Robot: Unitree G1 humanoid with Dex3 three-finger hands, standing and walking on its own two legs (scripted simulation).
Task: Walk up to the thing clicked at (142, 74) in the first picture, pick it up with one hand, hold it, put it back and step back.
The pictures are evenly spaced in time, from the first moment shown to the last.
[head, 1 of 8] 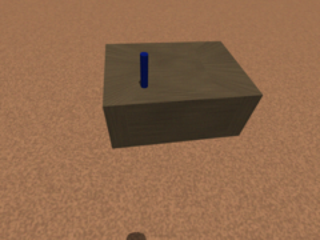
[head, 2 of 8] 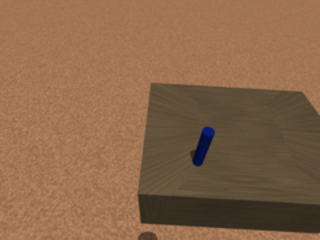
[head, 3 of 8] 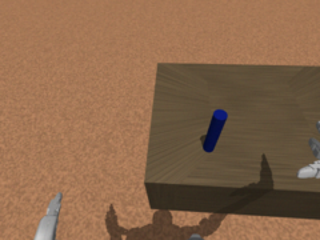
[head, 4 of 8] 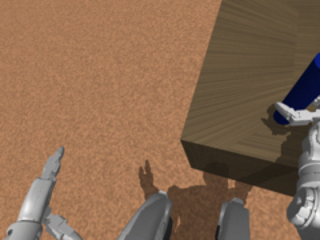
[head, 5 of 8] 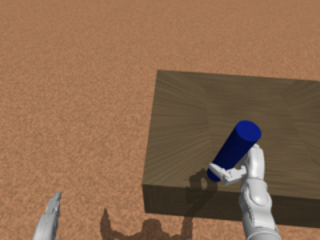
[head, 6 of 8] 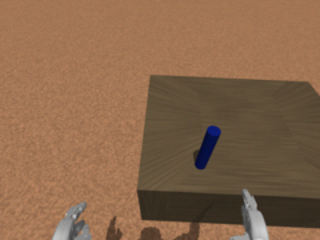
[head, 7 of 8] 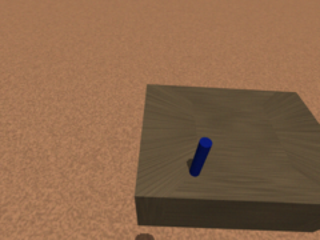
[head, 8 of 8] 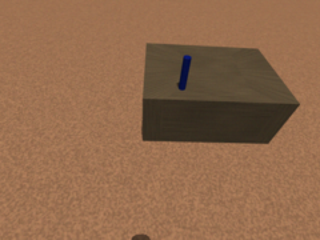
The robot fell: no
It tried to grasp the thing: yes
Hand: right
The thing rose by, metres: 0.25
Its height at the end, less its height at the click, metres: +0.00
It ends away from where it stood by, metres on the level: 0.05
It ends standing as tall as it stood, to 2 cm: yes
